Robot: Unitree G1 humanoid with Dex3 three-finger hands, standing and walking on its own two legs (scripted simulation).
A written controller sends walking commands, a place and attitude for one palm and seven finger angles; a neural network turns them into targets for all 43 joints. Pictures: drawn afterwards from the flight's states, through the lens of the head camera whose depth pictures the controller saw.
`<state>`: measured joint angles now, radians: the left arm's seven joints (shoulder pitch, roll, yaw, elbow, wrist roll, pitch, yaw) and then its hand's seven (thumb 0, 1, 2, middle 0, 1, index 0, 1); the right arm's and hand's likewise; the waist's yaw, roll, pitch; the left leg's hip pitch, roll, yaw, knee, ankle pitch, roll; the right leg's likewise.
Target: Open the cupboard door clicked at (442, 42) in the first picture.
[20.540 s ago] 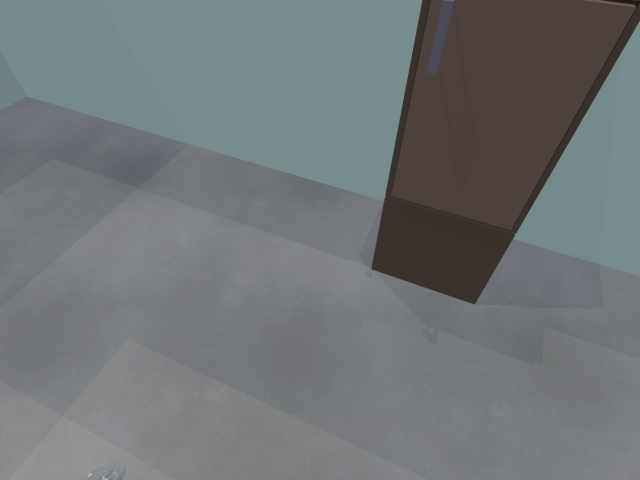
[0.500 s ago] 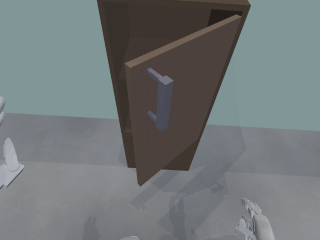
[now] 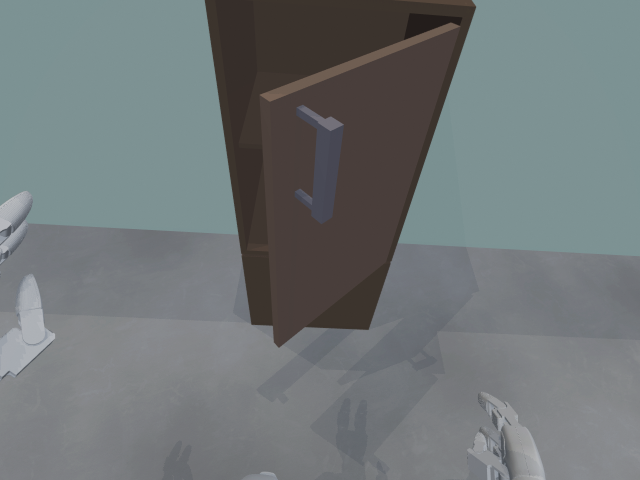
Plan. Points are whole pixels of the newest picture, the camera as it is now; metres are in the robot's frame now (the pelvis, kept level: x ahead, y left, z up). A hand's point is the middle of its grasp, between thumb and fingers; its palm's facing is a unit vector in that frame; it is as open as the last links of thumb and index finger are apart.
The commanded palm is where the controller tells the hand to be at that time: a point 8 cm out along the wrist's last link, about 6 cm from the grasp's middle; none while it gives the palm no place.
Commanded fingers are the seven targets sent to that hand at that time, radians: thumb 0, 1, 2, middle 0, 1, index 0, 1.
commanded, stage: step back with the hand held close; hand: left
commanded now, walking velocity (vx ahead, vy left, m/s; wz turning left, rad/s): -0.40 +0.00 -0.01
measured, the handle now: (314, 167) +0.45 +0.05 +0.17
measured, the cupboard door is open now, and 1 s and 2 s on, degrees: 44 44 44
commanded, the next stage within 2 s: stop stepping back and stand still in 0.08 s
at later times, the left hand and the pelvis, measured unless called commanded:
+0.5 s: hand out of the picture +0.04 +0.26 +0.19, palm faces +0.41 -0.79 -0.45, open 7.4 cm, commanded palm +0.00 +0.30 +0.19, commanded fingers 0.00 0.90 0.90 -0.20 -0.30 -0.20 -0.30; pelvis -0.14 +0.01 +0.00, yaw -1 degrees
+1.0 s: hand out of the picture +0.02 +0.26 +0.18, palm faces +0.45 -0.74 -0.49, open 7.4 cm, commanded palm -0.03 +0.29 +0.19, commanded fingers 0.00 0.90 0.90 -0.20 -0.30 -0.20 -0.30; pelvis -0.17 -0.01 +0.01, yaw -1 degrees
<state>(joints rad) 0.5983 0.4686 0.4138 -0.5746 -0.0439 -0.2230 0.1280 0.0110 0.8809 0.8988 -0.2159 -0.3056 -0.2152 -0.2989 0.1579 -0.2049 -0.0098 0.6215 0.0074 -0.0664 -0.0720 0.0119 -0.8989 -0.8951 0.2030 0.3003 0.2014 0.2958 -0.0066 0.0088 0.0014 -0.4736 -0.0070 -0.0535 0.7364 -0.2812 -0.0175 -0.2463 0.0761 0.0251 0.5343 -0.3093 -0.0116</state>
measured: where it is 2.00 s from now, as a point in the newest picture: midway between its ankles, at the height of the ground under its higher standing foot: outside the picture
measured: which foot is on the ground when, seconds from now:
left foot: up 0.00-0.02, down 0.04-0.40, up 0.42-0.60, down 0.62-0.88, up 0.90-1.00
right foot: down 0.00-0.06, up 0.08-0.40, down 0.42-1.00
